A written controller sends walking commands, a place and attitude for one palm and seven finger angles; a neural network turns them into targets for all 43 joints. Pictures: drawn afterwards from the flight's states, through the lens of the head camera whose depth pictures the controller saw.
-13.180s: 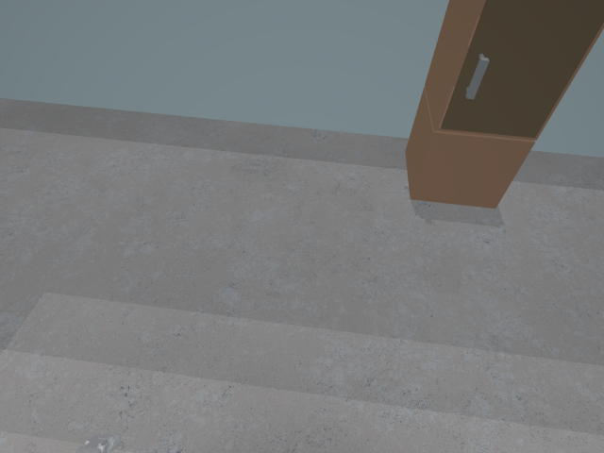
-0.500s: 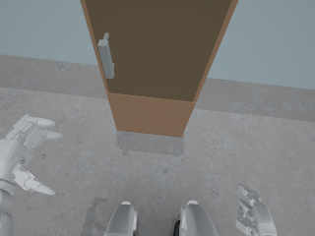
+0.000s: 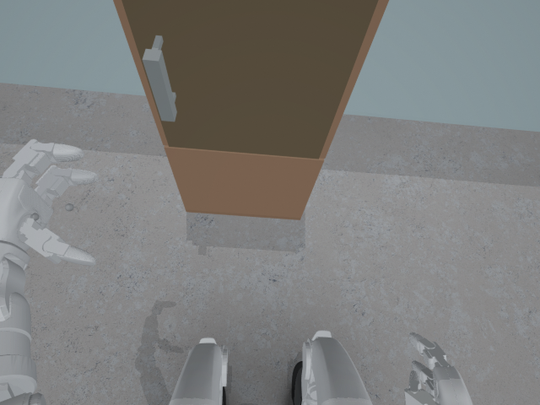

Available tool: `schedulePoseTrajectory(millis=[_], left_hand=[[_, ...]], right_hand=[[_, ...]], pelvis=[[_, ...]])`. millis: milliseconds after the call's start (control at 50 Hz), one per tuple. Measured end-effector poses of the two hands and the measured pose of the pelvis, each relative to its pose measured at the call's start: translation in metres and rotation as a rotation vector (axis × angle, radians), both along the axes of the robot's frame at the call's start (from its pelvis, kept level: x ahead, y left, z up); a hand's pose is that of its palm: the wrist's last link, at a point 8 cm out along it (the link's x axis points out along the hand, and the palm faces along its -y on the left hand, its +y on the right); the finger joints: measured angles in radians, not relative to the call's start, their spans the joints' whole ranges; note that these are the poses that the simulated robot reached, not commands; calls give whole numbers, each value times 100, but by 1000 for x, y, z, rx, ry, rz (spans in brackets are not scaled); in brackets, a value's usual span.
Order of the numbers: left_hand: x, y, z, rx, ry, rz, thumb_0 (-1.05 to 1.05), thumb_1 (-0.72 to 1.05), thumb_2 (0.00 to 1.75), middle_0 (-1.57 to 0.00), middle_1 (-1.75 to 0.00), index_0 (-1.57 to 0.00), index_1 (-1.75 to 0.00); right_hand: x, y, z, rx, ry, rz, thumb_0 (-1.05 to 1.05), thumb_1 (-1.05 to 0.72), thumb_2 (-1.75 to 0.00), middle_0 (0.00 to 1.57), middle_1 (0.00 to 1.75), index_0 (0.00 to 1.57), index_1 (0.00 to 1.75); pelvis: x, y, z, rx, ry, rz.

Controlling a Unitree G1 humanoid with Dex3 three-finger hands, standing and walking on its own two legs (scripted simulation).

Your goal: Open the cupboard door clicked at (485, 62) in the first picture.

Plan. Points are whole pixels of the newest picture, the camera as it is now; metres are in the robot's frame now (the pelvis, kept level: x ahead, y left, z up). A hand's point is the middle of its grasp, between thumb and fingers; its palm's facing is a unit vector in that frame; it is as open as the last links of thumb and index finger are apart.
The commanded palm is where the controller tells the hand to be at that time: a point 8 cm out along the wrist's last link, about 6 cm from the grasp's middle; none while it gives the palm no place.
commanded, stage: move the hooked fingers beside the handle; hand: left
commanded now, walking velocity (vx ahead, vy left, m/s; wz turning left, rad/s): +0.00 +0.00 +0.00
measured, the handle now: (163, 80) +0.63 +0.20 +0.01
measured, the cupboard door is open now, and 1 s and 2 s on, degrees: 0 0 0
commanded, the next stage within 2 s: slide the fingers in behind the handle in 1.96 s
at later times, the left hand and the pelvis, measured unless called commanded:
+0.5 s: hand (93, 155) +0.45 +0.27 +0.03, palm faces -0.03 -1.00 -0.03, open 14.0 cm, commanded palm +0.44 +0.31 +0.03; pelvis +0.00 +0.00 -0.01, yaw -1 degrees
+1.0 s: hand (111, 114) +0.54 +0.27 +0.02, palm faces -0.03 -1.00 -0.03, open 14.0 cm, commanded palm +0.54 +0.29 +0.02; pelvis -0.01 +0.01 -0.04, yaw -2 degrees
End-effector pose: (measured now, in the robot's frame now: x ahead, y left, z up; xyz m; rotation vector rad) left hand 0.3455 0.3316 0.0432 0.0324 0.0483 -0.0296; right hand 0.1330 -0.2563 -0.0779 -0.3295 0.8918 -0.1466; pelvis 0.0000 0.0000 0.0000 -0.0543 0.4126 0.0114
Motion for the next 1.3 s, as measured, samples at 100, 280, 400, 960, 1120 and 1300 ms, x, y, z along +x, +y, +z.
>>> schedulePoseTrajectory(millis=[100, 280, 400, 960, 1120, 1300], left_hand=[[10, 2, -1, 9, -1, 9, -1, -49, 30, -29, -120, -30, -120], [46, -7, -13, -13, -8, -17, -1, -50, 30, -30, -120, -30, -120], [73, -9, -12, -6, -22, -12, -1, -50, 30, -30, -120, -30, -120], [169, -7, -20, 0, -39, -4, -1, -50, 30, -30, -120, -30, -120], [194, -10, -23, -1, -10, -6, -1, -50, 30, -30, -120, -30, -120], [221, -17, -25, 12, -31, -2, -1, -49, 30, -30, -120, -30, -120]], right_hand=[[-14, -2, -6, -2, 69, -13, 1, -90, -89, 21, 30, 20, 30], [-30, -9, -15, -31, 153, -40, 1, -90, -89, 21, 30, 20, 30], [-41, -12, -19, -36, 195, -66, 1, -90, -89, 21, 30, 20, 30], [-127, -9, -40, -77, 476, -173, 1, -90, -89, 21, 30, 20, 30], [-150, 2, -42, -66, 556, -203, 1, -90, -89, 21, 30, 20, 30], [-170, 14, -43, -55, 629, -249, 1, -90, -89, 21, 30, 20, 30]], pelvis=[[2, 2, 0, 0, 13, -2], [1, 2, -6, -6, 36, 0], [0, 2, -10, -9, 55, -6], [-14, 7, -39, -42, 160, -16], [-15, 9, -45, -54, 187, -16], [-13, 11, -50, -64, 224, -24]])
